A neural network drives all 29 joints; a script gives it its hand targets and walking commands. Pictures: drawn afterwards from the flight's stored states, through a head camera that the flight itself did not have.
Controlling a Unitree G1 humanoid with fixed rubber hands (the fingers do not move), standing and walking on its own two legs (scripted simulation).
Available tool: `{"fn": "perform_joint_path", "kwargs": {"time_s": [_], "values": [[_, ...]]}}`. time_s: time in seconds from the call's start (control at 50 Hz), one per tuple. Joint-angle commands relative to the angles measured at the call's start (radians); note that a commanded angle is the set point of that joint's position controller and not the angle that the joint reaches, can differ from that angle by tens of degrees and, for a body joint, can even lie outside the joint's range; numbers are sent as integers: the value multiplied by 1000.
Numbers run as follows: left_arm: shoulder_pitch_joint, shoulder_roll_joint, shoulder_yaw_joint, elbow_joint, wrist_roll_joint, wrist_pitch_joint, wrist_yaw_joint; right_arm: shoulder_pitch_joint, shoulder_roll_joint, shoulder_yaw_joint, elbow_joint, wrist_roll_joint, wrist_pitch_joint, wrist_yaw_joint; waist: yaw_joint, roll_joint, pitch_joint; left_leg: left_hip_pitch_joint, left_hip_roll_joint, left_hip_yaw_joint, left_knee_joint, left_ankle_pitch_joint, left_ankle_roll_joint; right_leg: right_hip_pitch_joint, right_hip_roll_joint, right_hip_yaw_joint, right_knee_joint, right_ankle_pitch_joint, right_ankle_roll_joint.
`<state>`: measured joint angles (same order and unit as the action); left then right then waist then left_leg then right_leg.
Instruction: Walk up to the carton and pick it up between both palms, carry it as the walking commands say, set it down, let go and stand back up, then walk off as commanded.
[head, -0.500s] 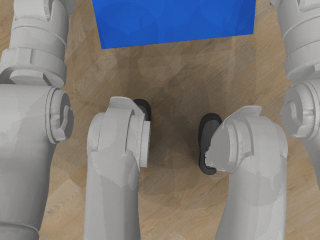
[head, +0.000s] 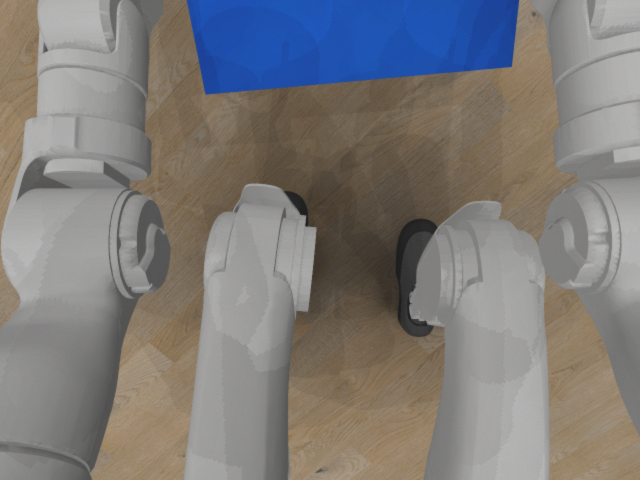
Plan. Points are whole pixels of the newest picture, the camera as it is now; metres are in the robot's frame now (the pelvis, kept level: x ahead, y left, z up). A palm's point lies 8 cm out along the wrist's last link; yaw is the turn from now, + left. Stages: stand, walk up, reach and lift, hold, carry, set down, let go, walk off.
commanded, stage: reach and lift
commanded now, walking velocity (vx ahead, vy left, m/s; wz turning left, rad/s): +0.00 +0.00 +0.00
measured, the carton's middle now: out of the picture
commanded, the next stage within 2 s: none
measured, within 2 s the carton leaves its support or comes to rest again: neither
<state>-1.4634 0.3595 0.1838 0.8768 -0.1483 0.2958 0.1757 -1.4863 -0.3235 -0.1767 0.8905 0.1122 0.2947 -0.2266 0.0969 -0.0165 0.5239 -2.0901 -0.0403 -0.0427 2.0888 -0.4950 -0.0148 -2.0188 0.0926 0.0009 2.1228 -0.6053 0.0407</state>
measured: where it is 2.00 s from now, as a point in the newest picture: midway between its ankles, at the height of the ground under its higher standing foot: (348, 283)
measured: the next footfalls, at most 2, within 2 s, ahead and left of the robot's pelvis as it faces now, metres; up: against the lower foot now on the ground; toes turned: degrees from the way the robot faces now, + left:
none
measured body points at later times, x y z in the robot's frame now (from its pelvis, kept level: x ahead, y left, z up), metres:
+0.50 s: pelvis -0.01 +0.00 +0.04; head +0.35 +0.04 +0.30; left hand +0.53 +0.25 -0.09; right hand +0.57 -0.11 -0.09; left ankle +0.14 +0.12 -0.37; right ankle +0.12 -0.12 -0.37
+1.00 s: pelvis -0.02 -0.01 +0.09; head +0.32 +0.03 +0.36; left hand +0.52 +0.24 -0.02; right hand +0.56 -0.12 -0.02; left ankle +0.14 +0.12 -0.37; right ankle +0.12 -0.12 -0.37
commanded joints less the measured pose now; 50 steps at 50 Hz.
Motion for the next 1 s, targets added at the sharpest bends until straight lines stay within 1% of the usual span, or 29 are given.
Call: {"fn": "perform_joint_path", "kwargs": {"time_s": [0.0,0.06,0.1,0.12,0.22,0.24,0.26,0.28,0.3,0.32,0.34,0.36,0.4,0.44,0.5,0.52,0.54,0.56,0.6,0.64,0.66,0.68,0.7,0.74,0.8,0.84,0.86,0.92,0.98], "values": [[-627,-969,-322,-292,-81,-28,-360,-645,935,361,-292,115,-41,396,33,3,-2044,855,-37,121,-163,366,9,515,56,-88,-188,290,-66],[-623,-976,-335,-300,-62,-22,-379,-648,933,350,-327,99,-37,405,44,28,-2072,843,-41,127,-186,367,9,495,59,-80,-213,293,-66],[-596,-976,-318,-261,-43,-21,-387,-602,964,353,-263,72,-27,408,32,-20,-1999,775,-41,118,-205,317,16,475,52,-87,-223,256,-61],[-611,-999,-338,-326,-53,-17,-391,-646,958,380,-353,89,-29,401,52,19,-2169,838,-48,135,-193,375,10,593,64,-63,-228,334,-67],[-710,-984,-398,-416,-100,-9,-389,-652,970,386,-353,82,-12,395,-1,0,-2250,887,-50,115,-235,362,3,601,57,-83,-244,318,-62],[-675,-989,-389,-363,-92,0,-393,-668,954,389,-374,77,-14,391,20,9,-2243,872,-54,122,-236,347,3,613,57,-75,-253,305,-66],[-671,-1007,-390,-370,-93,3,-387,-665,966,390,-374,80,-8,398,-14,1,-2253,909,-52,121,-246,332,2,613,56,-91,-262,287,-59],[-643,-1038,-393,-396,-92,12,-386,-687,986,418,-433,97,-5,397,24,23,-2346,953,-60,130,-256,362,2,661,64,-82,-267,312,-61],[-641,-998,-344,-307,-59,16,-387,-632,991,363,-297,63,11,405,35,4,-2157,850,-53,120,-272,283,7,553,57,-77,-277,228,-61],[-631,-1056,-380,-328,-75,24,-389,-690,952,372,-384,68,0,412,-12,39,-2241,932,-53,118,-275,282,1,554,57,-99,-277,218,-67],[-653,-1065,-398,-374,-89,22,-385,-643,1002,383,-365,74,11,416,5,28,-2261,956,-61,117,-284,308,3,591,64,-84,-286,249,-67],[-613,-1038,-342,-287,-50,29,-394,-575,1008,333,-250,27,27,426,-3,-16,-2110,858,-56,116,-290,245,7,507,56,-91,-305,190,-64],[-611,-1066,-368,-373,-68,27,-403,-591,1039,370,-339,48,28,426,-9,-19,-2285,893,-66,114,-284,320,10,637,62,-81,-305,289,-63],[-622,-1045,-373,-345,-53,32,-395,-641,990,362,-344,69,16,432,14,48,-2266,964,-60,114,-298,341,0,518,68,-88,-304,264,-68],[-656,-1084,-428,-432,-77,45,-382,-604,1033,378,-348,62,37,442,-29,44,-2332,1074,-67,88,-332,337,-5,536,73,-99,-325,249,-68],[-599,-1095,-407,-431,-69,48,-384,-596,1053,404,-375,77,40,442,17,36,-2372,1044,-74,115,-319,358,-5,600,77,-90,-334,268,-68],[-608,-1120,-423,-434,-82,57,-378,-592,1038,406,-386,71,45,444,-23,25,-2384,1098,-67,94,-345,343,-3,596,80,-94,-339,253,-68],[-581,-1128,-413,-374,-70,64,-381,-616,1026,405,-376,72,44,448,2,41,-2302,1046,-65,100,-349,314,-4,557,74,-89,-345,220,-69],[-575,-1138,-416,-372,-49,71,-384,-569,1024,384,-351,42,50,459,-35,33,-2292,1091,-64,82,-372,314,-4,526,74,-95,-367,224,-68],[-622,-1137,-437,-484,-81,65,-378,-624,1059,410,-425,85,45,454,-16,46,-2426,1137,-71,85,-378,368,-4,621,81,-82,-377,282,-70],[-637,-1106,-420,-441,-71,58,-381,-631,1053,415,-399,77,47,453,1,27,-2364,1075,-70,99,-379,329,3,613,77,-78,-389,258,-65],[-604,-1137,-435,-445,-74,71,-377,-601,1049,417,-394,73,53,461,-28,25,-2400,1146,-67,90,-398,340,-7,621,78,-96,-395,255,-61],[-611,-1118,-425,-451,-70,66,-381,-615,1069,413,-376,88,52,456,10,37,-2380,1098,-66,101,-395,317,0,631,76,-75,-400,240,-66],[-581,-1158,-424,-447,-73,74,-388,-602,1063,429,-436,59,56,449,-27,-10,-2425,1109,-71,92,-406,332,-1,687,78,-82,-420,262,-64],[-617,-1148,-415,-417,-63,75,-393,-639,1078,412,-392,76,56,452,9,43,-2383,1051,-71,119,-416,274,-2,696,74,-50,-444,229,-66],[-605,-1122,-380,-405,-51,79,-402,-574,1091,391,-322,34,77,450,2,-19,-2336,990,-72,113,-435,238,4,692,73,-56,-461,197,-59],[-630,-1162,-434,-437,-66,85,-406,-578,1100,387,-337,39,75,451,-48,14,-2405,1063,-66,107,-439,245,-5,694,78,-71,-469,203,-61],[-603,-1136,-392,-430,-40,95,-414,-572,1126,396,-350,45,82,460,25,7,-2408,1028,-73,133,-459,248,-2,762,76,-45,-493,228,-58],[-547,-1173,-403,-418,-48,106,-418,-586,1145,448,-420,70,84,454,20,-21,-2491,1066,-79,120,-472,309,1,838,77,-44,-493,287,-48]]}}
